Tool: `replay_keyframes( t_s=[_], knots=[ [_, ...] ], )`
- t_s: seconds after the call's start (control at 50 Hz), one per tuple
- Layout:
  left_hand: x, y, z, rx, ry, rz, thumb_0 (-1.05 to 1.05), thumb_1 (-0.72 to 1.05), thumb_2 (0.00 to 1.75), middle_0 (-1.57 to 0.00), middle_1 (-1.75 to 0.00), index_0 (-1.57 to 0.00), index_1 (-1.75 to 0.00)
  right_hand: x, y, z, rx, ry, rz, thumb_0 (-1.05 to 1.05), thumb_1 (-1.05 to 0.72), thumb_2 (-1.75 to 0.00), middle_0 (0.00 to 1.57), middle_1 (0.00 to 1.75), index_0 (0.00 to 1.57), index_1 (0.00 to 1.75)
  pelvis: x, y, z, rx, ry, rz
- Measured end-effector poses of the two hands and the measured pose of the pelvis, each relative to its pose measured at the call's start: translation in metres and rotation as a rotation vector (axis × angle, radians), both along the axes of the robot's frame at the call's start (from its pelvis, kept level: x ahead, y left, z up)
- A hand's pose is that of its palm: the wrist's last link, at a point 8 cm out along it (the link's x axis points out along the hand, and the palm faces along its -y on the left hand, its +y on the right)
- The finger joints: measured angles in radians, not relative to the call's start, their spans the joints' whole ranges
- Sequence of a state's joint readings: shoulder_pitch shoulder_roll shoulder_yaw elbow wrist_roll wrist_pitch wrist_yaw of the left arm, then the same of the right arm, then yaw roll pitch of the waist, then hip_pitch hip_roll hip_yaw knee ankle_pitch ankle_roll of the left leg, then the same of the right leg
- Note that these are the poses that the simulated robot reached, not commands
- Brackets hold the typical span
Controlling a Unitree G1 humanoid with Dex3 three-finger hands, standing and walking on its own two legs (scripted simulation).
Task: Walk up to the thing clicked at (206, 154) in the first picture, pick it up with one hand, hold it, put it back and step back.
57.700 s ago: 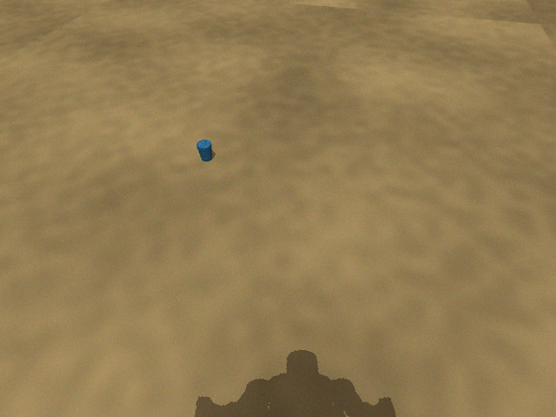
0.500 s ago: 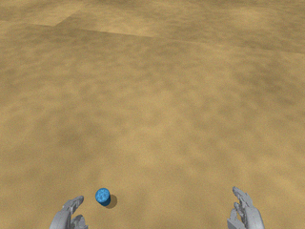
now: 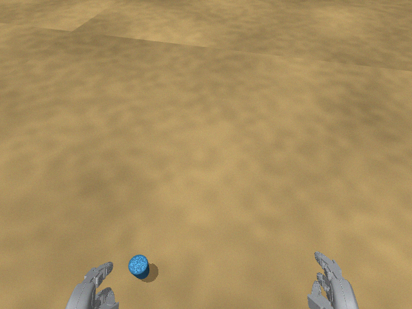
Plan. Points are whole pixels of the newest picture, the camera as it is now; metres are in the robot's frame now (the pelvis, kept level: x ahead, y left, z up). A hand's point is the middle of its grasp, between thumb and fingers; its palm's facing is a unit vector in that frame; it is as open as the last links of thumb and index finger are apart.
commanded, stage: home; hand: left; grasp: from above
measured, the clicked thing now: (140, 268) +0.43 +0.28 -0.66
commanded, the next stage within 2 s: stand in 0.56 s
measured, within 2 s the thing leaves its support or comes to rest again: neither
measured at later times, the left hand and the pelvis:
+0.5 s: hand out of the picture +0.16 +0.17 -0.05, palm faces +0.04 -0.98 -0.19, open 7.4 cm; pelvis +0.00 +0.00 +0.00, yaw +0 degrees
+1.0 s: hand out of the picture +0.10 +0.23 -0.10, palm faces +0.02 -0.94 -0.34, open 7.4 cm; pelvis -0.01 +0.00 +0.04, yaw +0 degrees
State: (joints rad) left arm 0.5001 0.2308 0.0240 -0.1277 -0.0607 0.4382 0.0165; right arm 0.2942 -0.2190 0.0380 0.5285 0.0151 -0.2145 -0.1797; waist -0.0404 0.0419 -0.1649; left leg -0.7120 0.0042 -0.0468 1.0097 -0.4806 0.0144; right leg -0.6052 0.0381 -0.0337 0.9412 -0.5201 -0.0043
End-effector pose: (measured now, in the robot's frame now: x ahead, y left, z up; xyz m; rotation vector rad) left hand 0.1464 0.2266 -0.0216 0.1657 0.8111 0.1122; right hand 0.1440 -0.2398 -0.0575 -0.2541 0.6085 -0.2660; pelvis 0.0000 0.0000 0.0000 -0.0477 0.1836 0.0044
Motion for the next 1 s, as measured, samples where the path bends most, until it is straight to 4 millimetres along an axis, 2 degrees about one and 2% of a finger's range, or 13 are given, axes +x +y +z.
replay_keyframes(
  t_s=[0.66,0.74,0.82,1.0],
  knots=[
    [-0.003,-0.006,-0.001,0.0,0.006,0.002,0.01,0.9,0.9,-0.2,-0.3,-0.2,-0.3,-0.001,-0.008,-0.001,0.005,0.004,-0.004,0.02,-0.9,-0.9,0.21,0.3,0.21,0.3,0.0,-0.006,-0.001,0.005,0.003,0.002],
    [0.001,0.006,-0.019,0.094,-0.012,-0.036,0.01,0.9,0.9,-0.21,-0.3,-0.2,-0.3,-0.009,-0.012,-0.015,-0.031,0.213,0.111,0.01,-0.9,-0.9,0.21,0.3,0.21,0.3,-0.008,-0.006,0.01,0.035,-0.082,-0.005],
    [-0.01,0.023,-0.03,0.128,0.056,-0.021,0.01,0.9,0.9,-0.21,-0.3,-0.2,-0.3,-0.025,-0.02,-0.018,-0.005,0.348,0.118,0.02,-0.9,-0.9,0.21,0.3,0.21,0.3,-0.012,-0.005,0.022,0.052,-0.129,-0.008],
    [-0.061,0.051,-0.041,0.145,0.237,0.049,0.01,0.9,0.9,-0.21,-0.3,-0.2,-0.3,-0.065,-0.031,-0.014,0.029,0.484,0.023,0.01,-0.9,-0.9,0.21,0.3,0.21,0.3,-0.011,0.003,0.041,0.052,-0.192,-0.008]
  ],
)
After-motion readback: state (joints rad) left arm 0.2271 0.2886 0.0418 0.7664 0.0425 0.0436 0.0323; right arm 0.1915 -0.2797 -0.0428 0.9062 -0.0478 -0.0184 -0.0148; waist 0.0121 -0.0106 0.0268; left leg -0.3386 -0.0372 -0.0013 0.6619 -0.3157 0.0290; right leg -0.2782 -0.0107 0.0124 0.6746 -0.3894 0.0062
